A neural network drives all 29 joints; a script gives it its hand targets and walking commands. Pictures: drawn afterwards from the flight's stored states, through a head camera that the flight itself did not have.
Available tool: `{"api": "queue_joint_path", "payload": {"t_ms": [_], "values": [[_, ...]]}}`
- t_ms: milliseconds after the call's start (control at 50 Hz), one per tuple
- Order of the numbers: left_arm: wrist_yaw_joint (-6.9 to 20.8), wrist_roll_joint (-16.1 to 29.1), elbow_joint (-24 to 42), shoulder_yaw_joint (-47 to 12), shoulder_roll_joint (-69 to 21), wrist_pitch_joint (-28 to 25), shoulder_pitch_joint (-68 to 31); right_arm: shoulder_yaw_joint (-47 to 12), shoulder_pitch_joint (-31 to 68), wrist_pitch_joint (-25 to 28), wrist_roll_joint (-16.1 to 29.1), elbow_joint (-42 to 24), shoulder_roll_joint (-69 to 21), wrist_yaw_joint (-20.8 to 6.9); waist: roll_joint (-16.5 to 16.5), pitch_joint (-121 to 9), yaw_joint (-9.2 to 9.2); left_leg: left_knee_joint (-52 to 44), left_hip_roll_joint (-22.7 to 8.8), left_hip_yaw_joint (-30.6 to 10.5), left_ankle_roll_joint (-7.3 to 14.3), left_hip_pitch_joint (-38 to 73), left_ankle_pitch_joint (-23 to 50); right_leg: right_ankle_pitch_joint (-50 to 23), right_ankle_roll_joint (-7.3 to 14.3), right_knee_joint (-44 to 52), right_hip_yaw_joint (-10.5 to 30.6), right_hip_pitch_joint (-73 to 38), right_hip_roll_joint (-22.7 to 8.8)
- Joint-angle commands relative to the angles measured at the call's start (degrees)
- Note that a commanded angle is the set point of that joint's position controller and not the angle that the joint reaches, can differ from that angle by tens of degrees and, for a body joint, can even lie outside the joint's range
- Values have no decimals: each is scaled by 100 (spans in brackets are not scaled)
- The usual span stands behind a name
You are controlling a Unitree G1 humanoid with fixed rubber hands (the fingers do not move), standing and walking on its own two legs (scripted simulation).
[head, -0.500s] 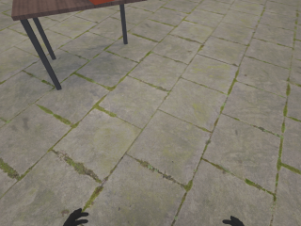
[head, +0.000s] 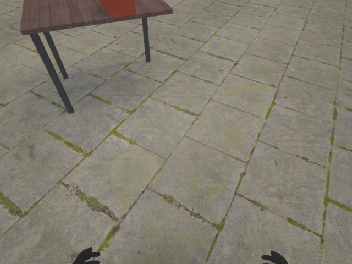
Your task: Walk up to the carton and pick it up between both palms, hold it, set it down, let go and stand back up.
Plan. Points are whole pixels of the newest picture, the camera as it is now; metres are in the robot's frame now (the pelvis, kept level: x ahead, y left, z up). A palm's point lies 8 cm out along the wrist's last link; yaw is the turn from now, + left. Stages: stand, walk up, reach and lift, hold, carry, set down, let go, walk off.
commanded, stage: stand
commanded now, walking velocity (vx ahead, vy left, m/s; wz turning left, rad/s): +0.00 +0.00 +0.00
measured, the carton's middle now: out of the picture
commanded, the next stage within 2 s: walk up in 0.16 s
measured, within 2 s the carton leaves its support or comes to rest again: neither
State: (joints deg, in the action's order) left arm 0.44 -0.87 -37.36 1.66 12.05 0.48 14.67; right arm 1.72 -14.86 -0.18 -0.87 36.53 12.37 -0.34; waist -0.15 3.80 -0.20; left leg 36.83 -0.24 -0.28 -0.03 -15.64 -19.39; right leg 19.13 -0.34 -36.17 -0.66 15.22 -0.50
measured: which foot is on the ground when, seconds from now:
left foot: down 0.00-0.38, up 0.40-0.62, down 0.64-1.00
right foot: down 0.00-0.62, up 0.64-1.00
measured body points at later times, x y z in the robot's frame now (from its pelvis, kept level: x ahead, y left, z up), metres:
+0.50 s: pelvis +0.01 +0.01 +0.00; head +0.00 +0.02 +0.45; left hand +0.09 +0.27 -0.11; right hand +0.12 -0.24 -0.11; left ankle +0.02 +0.13 -0.68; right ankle +0.00 -0.13 -0.72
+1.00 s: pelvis +0.18 +0.06 +0.00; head +0.16 +0.07 +0.45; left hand +0.26 +0.33 -0.10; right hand +0.23 -0.21 -0.12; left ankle +0.10 +0.20 -0.72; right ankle +0.36 -0.06 -0.69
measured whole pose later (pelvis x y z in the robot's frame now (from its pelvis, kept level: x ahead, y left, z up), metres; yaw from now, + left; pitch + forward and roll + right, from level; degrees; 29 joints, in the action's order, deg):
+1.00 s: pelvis +0.18 +0.06 +0.00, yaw +12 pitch -3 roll +1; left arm 4.8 -2.0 -36.7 3.1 15.3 -0.3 17.0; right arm 1.7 -28.5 3.8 -2.9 44.1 14.9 -0.3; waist 3.1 0.3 3.8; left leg 33.4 -2.3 1.5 -0.2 -7.2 -23.2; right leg 11.2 0.0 -46.7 -0.4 33.1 -6.7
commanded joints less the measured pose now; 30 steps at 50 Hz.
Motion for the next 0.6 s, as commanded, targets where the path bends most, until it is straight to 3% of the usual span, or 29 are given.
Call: {"api": "queue_joint_path", "payload": {"t_ms": [0,60,140,180,240,320,340,360,380,400,420,440,460,520,540,580], "values": [[-33,7,610,220,766,-173,-52,245,83,177,-8,-611,736,39,-55,-560,7,-739,-408,-470,155,98,1147,-1114,214,642,446,-149,-409],[-37,16,610,210,767,-172,-79,232,85,173,-1,-589,735,46,-107,-514,23,-793,-409,-483,150,45,1077,-1076,221,646,461,-161,-408],[-39,16,551,205,775,-178,-42,241,38,170,-4,-553,751,40,113,-632,9,-757,-401,-484,163,196,974,-915,239,697,471,-50,-414],[-40,4,558,206,778,-168,-30,252,34,169,9,-510,767,37,-23,-567,1,-787,-414,-513,163,66,873,-865,225,709,458,-139,-417],[-42,24,519,206,802,-165,30,239,-28,161,3,-487,728,35,30,-354,22,-863,-409,-511,150,-16,698,-680,239,806,515,46,-426],[-37,10,501,190,777,-204,31,212,-60,200,1,-448,748,37,82,-568,16,-842,-430,-509,193,136,942,-864,225,751,470,-113,-419],[50,-349,633,481,1067,-290,145,441,-507,214,-145,-382,947,-103,326,-1008,-35,-342,-228,-924,511,-708,-2030,2161,550,510,523,-965,-543],[67,-396,544,561,1235,-348,551,423,-191,215,-173,-471,952,-180,487,-421,-354,89,-229,-808,481,-1910,-2335,3124,880,888,1300,-1196,-1008],[57,-393,332,631,1501,-406,946,372,305,198,-190,-712,808,-244,924,106,-629,1072,-42,-221,260,-2901,-1587,3733,1468,1933,2421,-1472,-1900],[6,-404,231,659,1660,-474,984,323,591,188,-243,-905,732,-273,1189,486,-778,2238,-265,-217,141,-3647,-1237,3598,1938,2620,3359,-1535,-2737],[-65,-420,156,627,1590,-560,850,378,557,194,-261,-901,884,-285,603,568,-685,2420,-599,-558,112,-3735,-959,3289,1972,2652,3303,-1394,-2873],[-126,-443,124,587,1541,-635,561,415,217,185,-207,-801,889,-298,414,485,-464,2462,-752,-672,83,-3474,-733,2974,1837,2582,2873,-1185,-2778],[-145,-453,109,556,1515,-671,250,430,-53,192,-150,-729,840,-331,496,385,-290,2162,-835,-649,54,-3069,-733,2672,1662,2552,2278,-972,-2628],[-27,-350,37,531,1560,-625,-230,487,-417,275,-101,-556,694,-461,1170,326,-108,1073,-661,-54,68,-1270,-635,2079,1185,2291,373,147,-1861],[18,-332,-5,527,1575,-579,-306,523,-653,309,-80,-459,698,-466,1147,290,9,825,-523,237,120,-567,-368,2190,1110,2082,-49,560,-1659],[59,-299,-96,469,1477,-435,-416,637,-1548,363,-66,-83,829,-407,435,161,408,418,-86,1066,175,959,399,3012,1013,1087,-730,1389,-1318]]}}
